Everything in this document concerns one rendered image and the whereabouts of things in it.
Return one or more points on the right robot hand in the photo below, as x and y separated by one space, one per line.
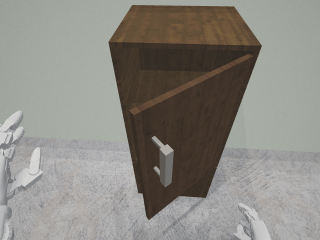
257 230

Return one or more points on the left robot forearm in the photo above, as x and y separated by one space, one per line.
6 229

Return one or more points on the cupboard door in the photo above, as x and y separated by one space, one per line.
193 119

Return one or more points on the left robot hand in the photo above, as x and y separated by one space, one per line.
9 139

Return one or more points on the handle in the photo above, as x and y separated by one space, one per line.
166 155

